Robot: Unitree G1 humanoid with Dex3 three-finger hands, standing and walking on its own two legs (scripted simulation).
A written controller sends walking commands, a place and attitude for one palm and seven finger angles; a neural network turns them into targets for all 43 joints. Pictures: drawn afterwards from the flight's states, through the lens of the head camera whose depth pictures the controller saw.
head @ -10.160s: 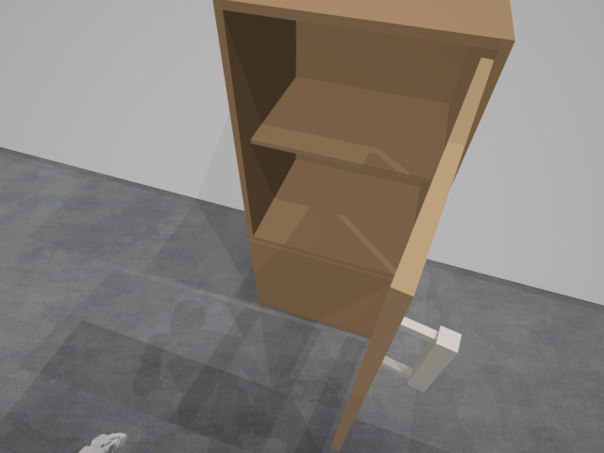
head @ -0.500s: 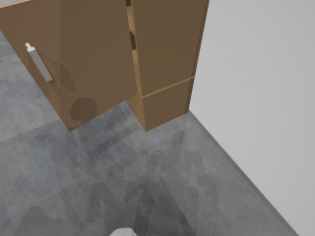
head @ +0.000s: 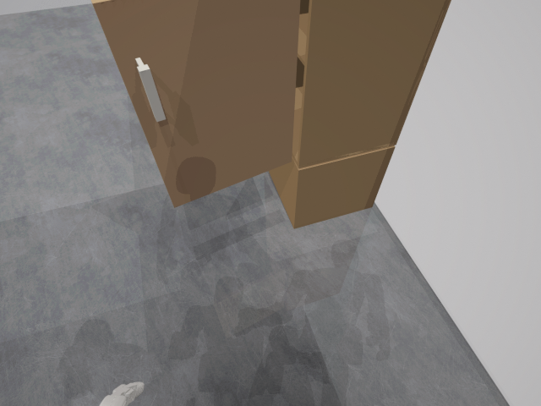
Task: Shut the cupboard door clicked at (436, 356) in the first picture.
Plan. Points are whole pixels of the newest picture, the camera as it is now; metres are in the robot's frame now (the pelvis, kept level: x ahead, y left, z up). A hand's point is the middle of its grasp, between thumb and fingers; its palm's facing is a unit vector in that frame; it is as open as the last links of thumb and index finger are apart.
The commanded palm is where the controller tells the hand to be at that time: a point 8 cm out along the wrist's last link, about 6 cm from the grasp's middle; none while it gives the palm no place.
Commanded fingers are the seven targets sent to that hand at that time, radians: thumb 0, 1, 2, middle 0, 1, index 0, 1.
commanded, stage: turn to face it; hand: left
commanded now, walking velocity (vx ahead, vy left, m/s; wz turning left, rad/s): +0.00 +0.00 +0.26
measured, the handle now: (149, 89) +0.70 +0.29 +0.07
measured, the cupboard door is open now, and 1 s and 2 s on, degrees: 100 100 100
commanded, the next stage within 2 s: take the last steps up to it in 0.12 s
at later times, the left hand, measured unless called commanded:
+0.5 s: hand out of the picture -0.08 +0.15 -0.15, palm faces +0.27 -0.94 -0.23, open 7.4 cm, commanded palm none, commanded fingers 0.00 0.90 0.90 -0.20 -0.30 -0.20 -0.30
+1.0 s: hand out of the picture +0.15 +0.23 -0.17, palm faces +0.15 -0.97 -0.18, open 7.4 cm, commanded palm none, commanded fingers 0.00 0.90 0.90 -0.20 -0.30 -0.20 -0.30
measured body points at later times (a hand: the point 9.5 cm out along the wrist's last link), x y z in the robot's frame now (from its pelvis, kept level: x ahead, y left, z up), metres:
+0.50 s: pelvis -0.01 -0.02 +0.01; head +0.00 -0.03 +0.46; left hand -0.09 +0.20 -0.14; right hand +0.09 -0.25 -0.14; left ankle -0.05 +0.13 -0.69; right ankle +0.00 -0.12 -0.74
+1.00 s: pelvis +0.10 +0.04 +0.00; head +0.12 +0.05 +0.45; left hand +0.14 +0.29 -0.15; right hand +0.05 -0.18 -0.15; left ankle -0.02 +0.12 -0.74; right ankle +0.24 -0.07 -0.69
